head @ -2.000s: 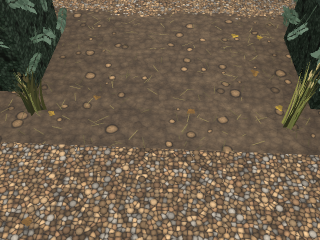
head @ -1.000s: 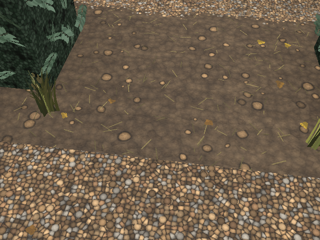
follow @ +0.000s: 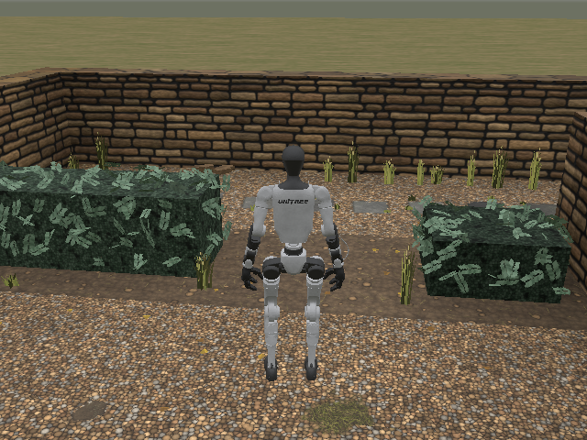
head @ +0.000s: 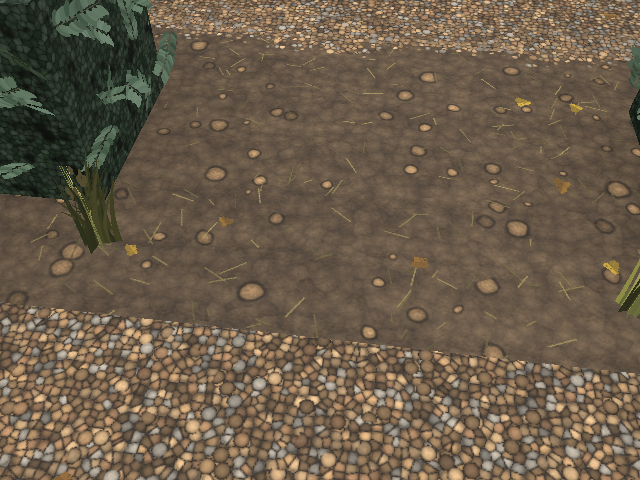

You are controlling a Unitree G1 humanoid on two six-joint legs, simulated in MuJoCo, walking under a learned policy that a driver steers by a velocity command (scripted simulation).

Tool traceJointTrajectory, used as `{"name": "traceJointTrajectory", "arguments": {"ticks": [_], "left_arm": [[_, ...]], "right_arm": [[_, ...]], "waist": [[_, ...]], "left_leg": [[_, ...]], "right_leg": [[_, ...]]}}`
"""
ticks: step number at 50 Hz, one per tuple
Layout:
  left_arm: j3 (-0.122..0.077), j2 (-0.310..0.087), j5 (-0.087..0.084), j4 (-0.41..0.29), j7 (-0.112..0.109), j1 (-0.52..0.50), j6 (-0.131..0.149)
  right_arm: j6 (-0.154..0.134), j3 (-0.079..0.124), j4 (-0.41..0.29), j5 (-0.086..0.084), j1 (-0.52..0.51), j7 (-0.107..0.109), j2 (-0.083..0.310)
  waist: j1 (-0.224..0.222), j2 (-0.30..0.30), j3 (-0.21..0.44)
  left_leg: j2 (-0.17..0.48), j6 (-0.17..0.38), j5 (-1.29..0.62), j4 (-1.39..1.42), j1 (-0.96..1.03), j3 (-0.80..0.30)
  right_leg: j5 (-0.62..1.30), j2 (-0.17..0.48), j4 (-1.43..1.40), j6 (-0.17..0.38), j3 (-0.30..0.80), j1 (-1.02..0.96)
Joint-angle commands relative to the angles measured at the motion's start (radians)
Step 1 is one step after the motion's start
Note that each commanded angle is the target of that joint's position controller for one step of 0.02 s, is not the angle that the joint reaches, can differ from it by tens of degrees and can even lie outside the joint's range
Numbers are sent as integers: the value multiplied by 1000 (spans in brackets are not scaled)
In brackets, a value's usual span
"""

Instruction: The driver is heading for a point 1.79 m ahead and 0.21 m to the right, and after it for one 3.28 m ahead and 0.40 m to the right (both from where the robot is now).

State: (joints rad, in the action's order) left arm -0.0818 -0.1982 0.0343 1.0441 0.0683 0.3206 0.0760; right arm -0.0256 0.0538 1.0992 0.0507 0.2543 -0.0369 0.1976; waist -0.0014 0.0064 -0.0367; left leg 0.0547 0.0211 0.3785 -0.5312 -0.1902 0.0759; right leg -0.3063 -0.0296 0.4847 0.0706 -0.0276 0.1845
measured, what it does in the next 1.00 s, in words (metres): goes down: right foot 0.17 m lower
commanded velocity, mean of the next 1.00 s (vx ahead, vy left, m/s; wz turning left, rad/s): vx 0.42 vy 0.00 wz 0.00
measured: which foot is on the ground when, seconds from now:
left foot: down 0.00-0.66, up 0.68-1.00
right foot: down 0.00-0.16, up 0.18-0.64, down 0.66-1.00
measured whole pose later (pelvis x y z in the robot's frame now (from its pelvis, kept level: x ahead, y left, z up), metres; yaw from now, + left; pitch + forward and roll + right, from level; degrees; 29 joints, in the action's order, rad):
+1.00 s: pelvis +0.49 +0.03 -0.18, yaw +1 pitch +2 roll -4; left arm -0.05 -0.25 -0.04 1.05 -0.02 0.35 0.08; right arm -0.08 0.04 0.81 -0.02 0.07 0.02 0.23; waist -0.06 0.03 0.06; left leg 0.10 0.01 0.07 -0.68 -0.63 -0.03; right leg -0.34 -0.02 0.43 -0.01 -0.06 0.12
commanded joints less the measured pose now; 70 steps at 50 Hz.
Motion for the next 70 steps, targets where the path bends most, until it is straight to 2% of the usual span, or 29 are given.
{"name": "traceJointTrajectory", "arguments": {"ticks": [1,5,7,9,10,12,16,20,25,26,28,30,32,33,34,35,36,37,38,41,43,46,50,52,53,54,56,58,70], "left_arm": [[-31,-111,17,-1,-55,172,22],[-15,-110,8,-69,-93,16,4],[-16,-114,40,-66,-73,3,-16],[7,22,67,-140,-50,-100,9],[8,32,36,-157,-56,-120,33],[-19,-60,19,-120,-68,-70,47],[25,66,56,-161,-31,-91,2],[49,49,48,-212,-31,-180,10],[54,-12,67,-269,-27,-328,-28],[22,-102,-127,-306,-19,-473,-10],[51,-24,-126,-311,16,-528,15],[50,-16,-93,-265,35,-432,22],[-2,-105,-77,-121,13,10,1],[-11,-173,-60,-29,-3,264,-21],[4,-202,-20,-30,-20,267,-2],[-9,-220,-43,-15,-29,291,-4],[-23,-277,-55,5,-41,263,-7],[-7,-201,-40,-25,-48,154,-16],[19,-144,-40,-69,-48,-14,-12],[50,-104,-40,-88,-52,-239,24],[37,-155,-21,-90,-74,-227,33],[9,-218,-63,-76,-92,-129,33],[-6,-209,-81,-40,-87,-11,0],[7,-176,-62,-36,-80,0,-16],[27,-119,-39,-51,-78,18,-17],[52,-29,-45,-71,-78,87,4],[18,-168,-68,-89,-75,-42,32],[17,-150,-50,-102,-88,-109,25],[10,-89,-58,-147,-64,-300,-11]], "right_arm": [[-41,13,-72,22,-23,45,37],[-101,6,-95,7,17,51,3],[-122,14,-55,22,170,35,13],[-131,29,17,54,514,35,113],[-133,19,27,71,533,28,121],[-125,2,-34,35,335,6,56],[-116,-44,-49,45,281,40,-66],[-133,-57,-35,42,368,60,-36],[-114,-86,12,29,528,24,-42],[-92,-19,-38,-140,332,91,104],[-58,-14,5,-110,454,130,78],[-36,-7,14,-80,453,114,62],[-54,-7,20,-59,380,65,31],[-83,-13,8,-84,323,46,0],[-113,-24,-11,-139,447,34,-17],[-130,-17,-64,-147,418,28,39],[-127,-28,-151,-164,315,42,26],[-115,-38,-172,-149,191,65,11],[-89,-31,-184,-111,149,84,19],[-40,-23,-239,-79,115,90,-14],[-60,-6,-243,-56,102,89,23],[-59,-4,-270,-69,-24,60,50],[-54,8,-318,-68,-162,41,107],[-57,40,-268,-63,-11,37,155],[-60,68,-229,-60,153,38,237],[-59,86,-192,-58,270,23,324],[-80,48,-218,-55,195,13,205],[-82,36,-249,-46,23,17,175],[-90,29,-133,-46,139,64,139]], "waist": [[-52,-129,-112],[20,-78,-100],[74,-57,-89],[202,243,-30],[203,76,-155],[112,-28,-138],[28,22,-144],[84,11,-69],[111,1,-171],[127,7,-244],[184,-9,-173],[166,6,-65],[-60,-13,149],[-198,-173,219],[-134,-328,406],[-161,-322,503],[-122,-297,531],[-99,-52,380],[-34,48,241],[108,-61,-71],[113,-116,-40],[60,-100,30],[4,-27,-18],[75,-3,48],[117,139,152],[97,436,268],[101,215,177],[34,85,112],[32,65,18]], "left_leg": [[-9,68,68,-56,-226,-10],[-52,93,-7,53,51,31],[-57,97,-69,75,249,16],[264,329,-34,293,495,-591],[360,373,46,386,510,-657],[294,310,26,359,414,-445],[152,215,-270,309,57,-161],[51,181,-231,129,32,-89],[134,205,-105,48,-15,-216],[138,160,-213,-78,63,-233],[135,131,-279,-208,207,-217],[93,120,-407,-375,147,-189],[21,85,-451,-819,-166,-158],[-127,10,228,-1329,-458,-85],[-119,19,503,-1581,-711,-261],[-87,1,450,-1530,-829,-314],[-44,-18,379,-1528,-957,-239],[32,-22,216,-1427,-951,-149],[39,-31,152,-1447,-869,-106],[133,-38,-51,-840,-548,-192],[100,-48,-295,-463,-289,-140],[64,-50,-405,-246,-238,-117],[38,20,-273,-84,-309,-80],[-4,57,-234,-47,-117,-41],[121,106,-276,-12,107,-219],[308,241,-19,174,408,-691],[302,195,90,241,350,-711],[240,177,-144,269,120,-501],[168,117,-399,414,109,-75]], "right_leg": [[-455,332,-317,258,437,-56],[-346,282,-291,227,293,93],[-282,204,-111,215,198,218],[-290,-35,523,73,58,593],[-220,-9,573,90,277,800],[-73,50,727,67,193,747],[250,133,587,42,102,496],[848,153,112,-14,92,483],[733,168,32,-5,73,414],[592,133,-27,-27,104,577],[659,163,-139,-39,106,582],[704,122,-165,-29,50,312],[779,115,-102,28,17,-315],[1044,242,0,104,81,-617],[1320,392,321,208,244,-884],[1191,441,258,300,372,-906],[549,532,49,379,587,-858],[130,500,-105,331,606,-581],[107,488,-182,318,592,-294],[134,326,-285,171,282,392],[251,188,-280,129,96,497],[253,247,-295,146,124,298],[92,297,-228,103,175,67],[209,216,-15,59,109,61],[176,119,336,9,-2,197],[-197,-34,700,-38,-29,555],[-135,41,859,11,119,751],[41,127,736,16,101,638],[464,85,242,-14,118,575]]}}
Velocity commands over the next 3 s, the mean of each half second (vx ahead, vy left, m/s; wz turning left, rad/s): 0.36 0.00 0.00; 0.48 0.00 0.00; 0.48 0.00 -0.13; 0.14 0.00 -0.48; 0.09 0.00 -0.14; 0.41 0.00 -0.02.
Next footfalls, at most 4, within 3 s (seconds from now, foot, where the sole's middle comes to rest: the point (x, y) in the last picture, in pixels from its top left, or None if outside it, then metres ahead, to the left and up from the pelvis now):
0.66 right None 0.46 -0.12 -0.94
1.04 left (268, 431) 0.68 0.16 -0.94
1.60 right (350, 331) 0.96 -0.05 -0.94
2.08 left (277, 314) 1.02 0.15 -0.94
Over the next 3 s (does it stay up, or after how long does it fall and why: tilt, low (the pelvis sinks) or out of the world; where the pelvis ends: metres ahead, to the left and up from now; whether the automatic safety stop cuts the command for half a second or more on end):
stays up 1.12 0.05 -0.16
